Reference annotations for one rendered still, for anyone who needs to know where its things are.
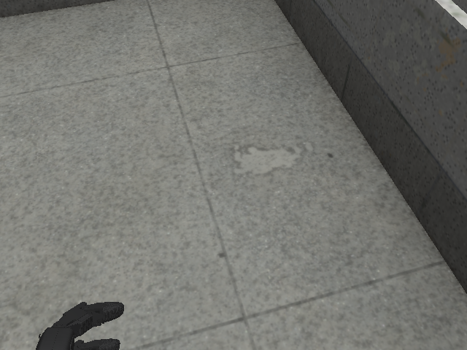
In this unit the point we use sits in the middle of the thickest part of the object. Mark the left robot hand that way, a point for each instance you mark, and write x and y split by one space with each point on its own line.
77 321

